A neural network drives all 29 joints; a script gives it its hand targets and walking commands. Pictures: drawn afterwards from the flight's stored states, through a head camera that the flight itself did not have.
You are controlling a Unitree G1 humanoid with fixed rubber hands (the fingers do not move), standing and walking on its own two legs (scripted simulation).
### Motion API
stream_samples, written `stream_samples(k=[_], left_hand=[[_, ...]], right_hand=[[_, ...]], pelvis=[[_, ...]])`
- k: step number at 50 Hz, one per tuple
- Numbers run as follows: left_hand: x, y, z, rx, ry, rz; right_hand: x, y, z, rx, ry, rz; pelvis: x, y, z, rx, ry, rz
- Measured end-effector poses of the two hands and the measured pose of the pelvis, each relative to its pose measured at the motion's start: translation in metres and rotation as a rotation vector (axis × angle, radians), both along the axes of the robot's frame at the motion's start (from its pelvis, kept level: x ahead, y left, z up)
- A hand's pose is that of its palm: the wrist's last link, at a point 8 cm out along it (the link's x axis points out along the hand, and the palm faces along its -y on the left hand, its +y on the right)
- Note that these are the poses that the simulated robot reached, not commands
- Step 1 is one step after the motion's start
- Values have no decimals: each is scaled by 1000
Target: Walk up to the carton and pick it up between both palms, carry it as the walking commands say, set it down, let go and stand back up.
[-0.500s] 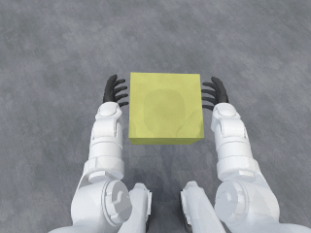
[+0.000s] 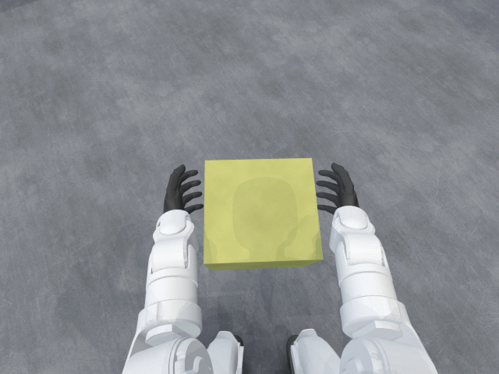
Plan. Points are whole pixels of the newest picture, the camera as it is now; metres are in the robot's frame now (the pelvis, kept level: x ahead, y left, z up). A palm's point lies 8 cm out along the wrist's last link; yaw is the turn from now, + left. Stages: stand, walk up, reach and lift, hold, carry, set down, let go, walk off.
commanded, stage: reach and lift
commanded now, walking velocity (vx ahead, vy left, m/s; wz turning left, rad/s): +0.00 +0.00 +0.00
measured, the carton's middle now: (258, 217) +0.40 +0.01 -0.13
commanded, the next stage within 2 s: hold in 1.96 s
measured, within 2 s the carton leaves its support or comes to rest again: neither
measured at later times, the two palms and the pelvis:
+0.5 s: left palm (158, 205) +0.36 +0.15 +0.04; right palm (354, 201) +0.36 -0.12 +0.04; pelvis +0.01 +0.01 +0.04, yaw +0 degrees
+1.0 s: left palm (142, 198) +0.35 +0.15 +0.11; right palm (374, 195) +0.34 -0.13 +0.10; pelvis +0.04 +0.01 +0.06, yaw +0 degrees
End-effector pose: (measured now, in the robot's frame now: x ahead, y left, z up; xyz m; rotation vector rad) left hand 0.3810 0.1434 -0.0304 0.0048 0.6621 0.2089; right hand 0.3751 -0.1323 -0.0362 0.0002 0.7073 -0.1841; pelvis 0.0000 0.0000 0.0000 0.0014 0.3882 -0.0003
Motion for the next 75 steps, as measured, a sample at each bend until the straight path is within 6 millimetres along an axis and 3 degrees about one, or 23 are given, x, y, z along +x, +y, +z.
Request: stream_samples(k=[15,31,47,61,68,75], left_hand=[[-5,1,50,21,-18,-23],[-21,5,83,-15,-4,-10],[-27,3,133,31,-24,-48],[-51,8,152,3,-37,-17],[-47,0,148,18,3,-35],[-37,0,149,30,-11,-2]], right_hand=[[-11,1,44,13,-20,-18],[-22,3,86,2,-9,10],[-29,0,125,-16,-27,46],[-47,5,150,-37,-36,71],[-56,0,136,-13,14,21],[-43,2,140,-36,8,23]], pelvis=[[2,7,24,-11,-118,0],[19,11,46,-11,-265,6],[37,7,58,-6,-416,-5],[25,6,57,-6,-506,6],[16,9,53,-9,-528,-7],[16,8,52,-5,-509,-14]])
